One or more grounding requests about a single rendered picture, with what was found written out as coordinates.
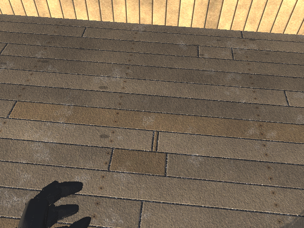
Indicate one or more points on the left robot hand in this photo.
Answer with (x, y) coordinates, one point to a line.
(40, 212)

